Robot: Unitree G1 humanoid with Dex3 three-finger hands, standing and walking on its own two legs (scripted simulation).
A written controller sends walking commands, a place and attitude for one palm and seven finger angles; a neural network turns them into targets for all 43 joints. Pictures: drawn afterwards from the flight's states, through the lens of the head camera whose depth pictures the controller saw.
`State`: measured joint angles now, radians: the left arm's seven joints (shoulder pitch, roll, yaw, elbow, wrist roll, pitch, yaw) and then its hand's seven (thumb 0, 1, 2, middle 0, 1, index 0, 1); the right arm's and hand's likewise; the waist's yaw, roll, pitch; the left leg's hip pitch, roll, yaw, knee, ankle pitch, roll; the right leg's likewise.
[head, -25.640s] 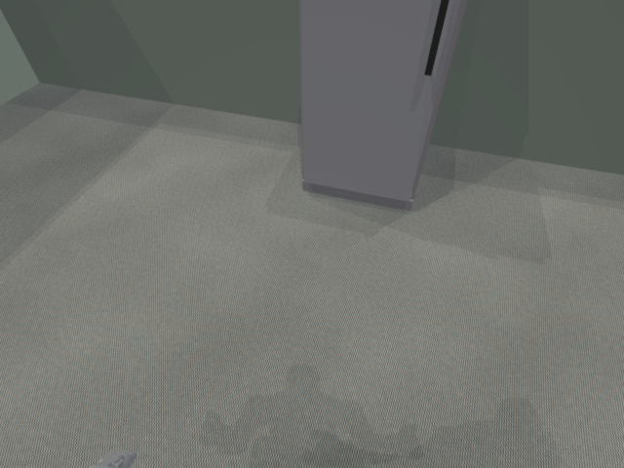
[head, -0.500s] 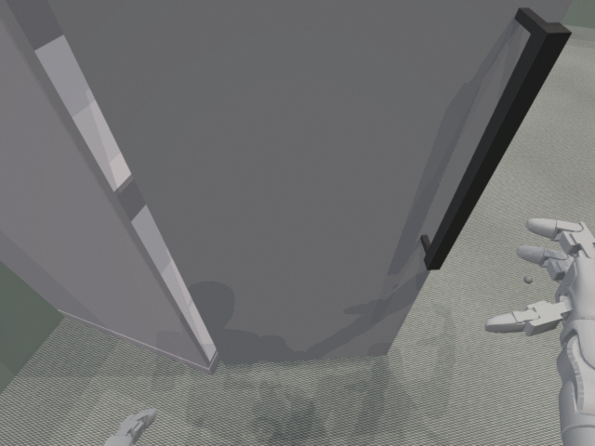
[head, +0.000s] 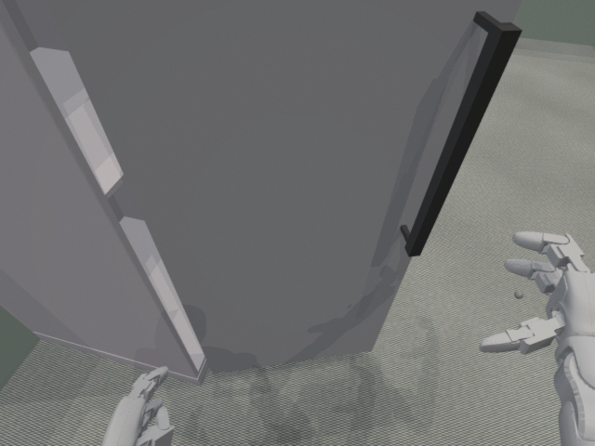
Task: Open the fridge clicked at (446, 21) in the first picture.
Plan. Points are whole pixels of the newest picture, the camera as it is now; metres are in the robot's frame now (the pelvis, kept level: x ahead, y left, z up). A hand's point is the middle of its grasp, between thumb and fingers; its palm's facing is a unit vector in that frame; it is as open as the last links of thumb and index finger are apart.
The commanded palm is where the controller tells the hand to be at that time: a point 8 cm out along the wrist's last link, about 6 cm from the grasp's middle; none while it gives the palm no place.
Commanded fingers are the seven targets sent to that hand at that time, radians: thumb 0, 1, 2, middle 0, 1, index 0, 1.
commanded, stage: slip the hand off the handle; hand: right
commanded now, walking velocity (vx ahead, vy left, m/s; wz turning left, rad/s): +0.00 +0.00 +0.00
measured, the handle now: (440, 160) +0.48 -0.19 +0.15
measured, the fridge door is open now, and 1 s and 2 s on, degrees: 67 67 67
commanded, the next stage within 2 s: draw the hand back to the body in 0.22 s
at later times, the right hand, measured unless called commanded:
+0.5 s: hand (526, 285) +0.29 -0.26 +0.11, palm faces +0.05 +1.00 -0.01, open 14.6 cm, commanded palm +0.26 -0.31 +0.11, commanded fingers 0.00 0.55 -0.20 0.25 1.15 0.25 1.15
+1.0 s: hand (575, 305) +0.25 -0.28 +0.14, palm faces +0.33 +0.92 -0.22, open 13.9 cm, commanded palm +0.20 -0.31 +0.15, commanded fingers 0.00 0.04 -0.44 0.23 0.85 0.23 0.85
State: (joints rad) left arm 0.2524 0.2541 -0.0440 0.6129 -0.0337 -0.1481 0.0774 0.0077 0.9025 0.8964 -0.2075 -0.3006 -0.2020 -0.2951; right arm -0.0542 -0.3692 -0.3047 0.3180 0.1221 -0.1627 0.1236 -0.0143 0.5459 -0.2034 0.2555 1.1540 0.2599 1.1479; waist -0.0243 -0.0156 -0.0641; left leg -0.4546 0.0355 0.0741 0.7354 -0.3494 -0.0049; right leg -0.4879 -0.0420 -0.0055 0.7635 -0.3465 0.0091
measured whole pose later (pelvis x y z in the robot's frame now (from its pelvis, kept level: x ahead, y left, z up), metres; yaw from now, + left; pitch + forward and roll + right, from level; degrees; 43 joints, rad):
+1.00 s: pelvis +0.00 -0.01 +0.02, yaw +0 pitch -2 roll +1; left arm 0.22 0.23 -0.08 0.61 -0.02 -0.23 0.11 0.01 0.90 0.90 -0.21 -0.30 -0.20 -0.30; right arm 0.17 -0.36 -0.33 -0.07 0.17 -0.02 0.04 -0.01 0.36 -0.30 0.25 1.04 0.25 1.03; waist -0.05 -0.02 -0.02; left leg -0.26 0.04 0.06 0.57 -0.28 -0.02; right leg -0.29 -0.03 -0.03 0.61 -0.29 -0.01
